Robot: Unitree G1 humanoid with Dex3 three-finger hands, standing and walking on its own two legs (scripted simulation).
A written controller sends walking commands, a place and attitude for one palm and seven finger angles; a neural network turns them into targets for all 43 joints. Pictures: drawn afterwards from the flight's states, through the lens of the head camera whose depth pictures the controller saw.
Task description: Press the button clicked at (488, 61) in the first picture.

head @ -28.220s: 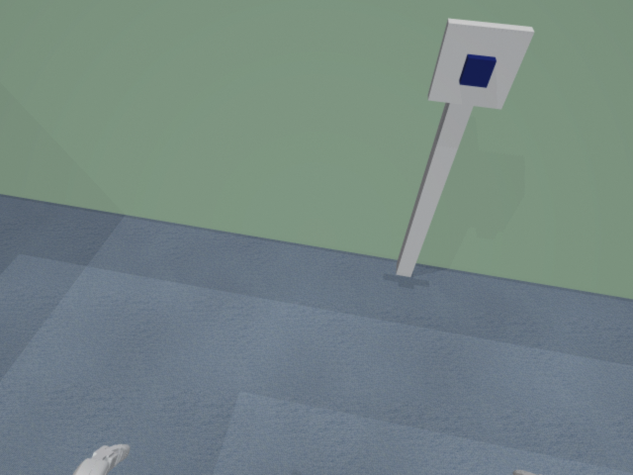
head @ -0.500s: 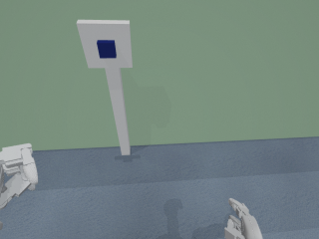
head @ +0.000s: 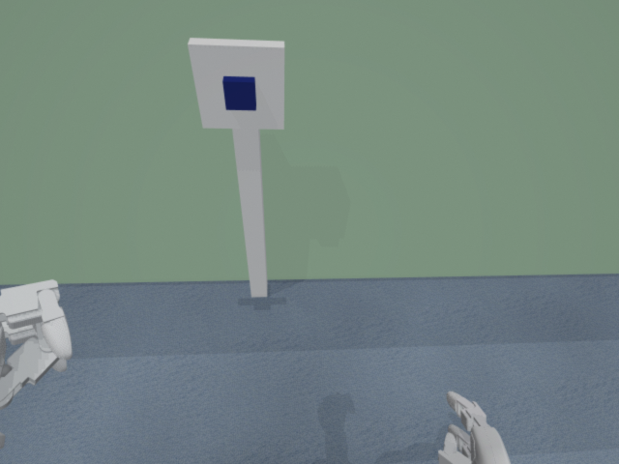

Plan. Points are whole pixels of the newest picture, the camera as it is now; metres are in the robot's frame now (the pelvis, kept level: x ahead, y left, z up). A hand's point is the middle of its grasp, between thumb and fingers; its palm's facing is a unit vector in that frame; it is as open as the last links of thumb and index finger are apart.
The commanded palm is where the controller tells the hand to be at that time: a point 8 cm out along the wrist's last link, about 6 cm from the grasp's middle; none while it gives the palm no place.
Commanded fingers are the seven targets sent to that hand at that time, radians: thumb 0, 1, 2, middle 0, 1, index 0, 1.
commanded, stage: stop stepping back and stand still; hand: left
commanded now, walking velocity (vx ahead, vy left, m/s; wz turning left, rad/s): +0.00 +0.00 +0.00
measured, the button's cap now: (240, 92) +0.76 +0.20 +0.08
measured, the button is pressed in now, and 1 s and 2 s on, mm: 0 0 0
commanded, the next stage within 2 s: let the arm hang, fingers relaxed in 0.02 s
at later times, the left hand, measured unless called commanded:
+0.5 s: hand out of the picture +0.02 +0.18 -0.18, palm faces +0.02 -0.98 -0.21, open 3.7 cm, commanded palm none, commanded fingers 0.00 0.90 0.90 -0.57 -0.70 -0.57 -0.70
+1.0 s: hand out of the picture +0.01 +0.16 -0.17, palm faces +0.03 -0.98 -0.20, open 7.2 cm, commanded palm none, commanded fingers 0.00 0.90 0.90 -0.20 -0.30 -0.20 -0.30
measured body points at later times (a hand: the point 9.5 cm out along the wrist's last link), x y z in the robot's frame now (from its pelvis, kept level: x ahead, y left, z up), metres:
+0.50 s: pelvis -0.01 -0.02 -0.01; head +0.01 +0.01 +0.44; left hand +0.02 +0.23 -0.17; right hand +0.02 -0.29 -0.14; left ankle +0.06 +0.10 -0.74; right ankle -0.02 -0.13 -0.74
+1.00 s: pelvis +0.00 -0.02 +0.00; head +0.01 -0.03 +0.45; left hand +0.01 +0.21 -0.16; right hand -0.01 -0.23 -0.17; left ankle +0.06 +0.10 -0.74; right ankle -0.02 -0.13 -0.74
